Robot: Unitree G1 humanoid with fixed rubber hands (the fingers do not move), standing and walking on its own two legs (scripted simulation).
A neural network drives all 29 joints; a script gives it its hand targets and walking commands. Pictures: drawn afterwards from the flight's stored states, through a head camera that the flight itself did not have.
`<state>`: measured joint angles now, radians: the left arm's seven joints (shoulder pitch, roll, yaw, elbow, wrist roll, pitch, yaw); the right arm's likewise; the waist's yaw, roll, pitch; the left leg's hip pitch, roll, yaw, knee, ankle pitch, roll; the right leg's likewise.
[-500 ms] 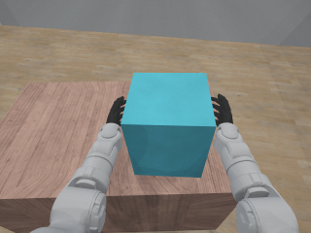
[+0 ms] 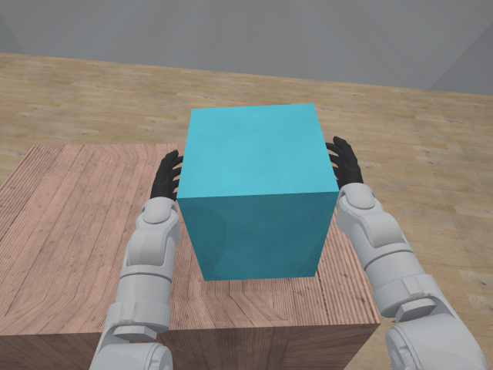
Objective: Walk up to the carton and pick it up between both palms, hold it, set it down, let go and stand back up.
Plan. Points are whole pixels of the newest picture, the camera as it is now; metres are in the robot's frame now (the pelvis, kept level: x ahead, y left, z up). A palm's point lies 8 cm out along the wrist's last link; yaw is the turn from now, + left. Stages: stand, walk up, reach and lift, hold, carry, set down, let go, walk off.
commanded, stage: reach and lift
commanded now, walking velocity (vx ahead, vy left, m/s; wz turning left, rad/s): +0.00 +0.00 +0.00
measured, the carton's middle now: (256, 196) +0.40 -0.01 +0.08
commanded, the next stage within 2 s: hold in 1.10 s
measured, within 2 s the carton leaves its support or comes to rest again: neither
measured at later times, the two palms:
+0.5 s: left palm (156, 196) +0.34 +0.15 +0.16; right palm (357, 197) +0.33 -0.15 +0.15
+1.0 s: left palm (151, 190) +0.35 +0.15 +0.16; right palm (351, 177) +0.35 -0.15 +0.17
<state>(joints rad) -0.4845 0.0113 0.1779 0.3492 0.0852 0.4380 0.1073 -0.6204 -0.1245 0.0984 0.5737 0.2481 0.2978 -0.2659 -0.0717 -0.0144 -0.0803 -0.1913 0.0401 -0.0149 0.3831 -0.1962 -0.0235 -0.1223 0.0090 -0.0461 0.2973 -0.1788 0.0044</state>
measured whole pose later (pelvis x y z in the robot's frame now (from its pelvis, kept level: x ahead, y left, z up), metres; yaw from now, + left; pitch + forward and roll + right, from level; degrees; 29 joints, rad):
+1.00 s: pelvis -0.01 -0.01 +0.00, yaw +1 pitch -6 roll -1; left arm -0.54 0.00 0.25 0.20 0.21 0.63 0.03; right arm -0.66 -0.07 0.05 0.54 0.23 0.36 -0.26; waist -0.09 -0.05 -0.01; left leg -0.09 0.04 -0.03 0.36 -0.17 -0.03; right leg -0.02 0.01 -0.06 0.29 -0.17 0.00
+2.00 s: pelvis -0.02 +0.00 +0.00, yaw +0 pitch -8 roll -1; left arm -0.55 -0.02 0.26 0.11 0.25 0.72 0.01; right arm -0.66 -0.08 0.05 0.46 0.24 0.43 -0.26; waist -0.09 -0.03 0.00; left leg -0.05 0.03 -0.02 0.35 -0.16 -0.02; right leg 0.00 0.00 -0.05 0.29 -0.16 0.00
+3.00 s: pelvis -0.02 +0.00 +0.00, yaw +1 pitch -8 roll -1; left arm -0.48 -0.03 0.23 0.03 0.24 0.73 0.03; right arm -0.60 -0.08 0.05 0.38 0.25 0.43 -0.26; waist -0.09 -0.04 0.02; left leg -0.04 0.03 -0.02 0.36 -0.18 -0.02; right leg 0.03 0.00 -0.05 0.28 -0.17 0.01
